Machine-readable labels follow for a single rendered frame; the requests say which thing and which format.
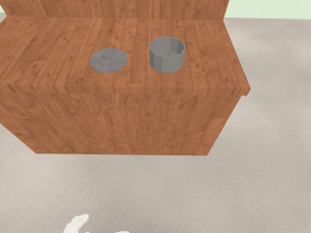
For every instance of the lid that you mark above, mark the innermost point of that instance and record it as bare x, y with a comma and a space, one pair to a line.
99, 64

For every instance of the knob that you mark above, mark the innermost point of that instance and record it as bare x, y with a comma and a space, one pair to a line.
107, 54

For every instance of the pot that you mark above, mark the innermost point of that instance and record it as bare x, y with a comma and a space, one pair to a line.
167, 54

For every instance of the robot left hand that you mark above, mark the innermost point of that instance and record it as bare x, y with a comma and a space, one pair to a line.
76, 223

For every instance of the table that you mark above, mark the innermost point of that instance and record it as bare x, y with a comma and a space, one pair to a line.
56, 103

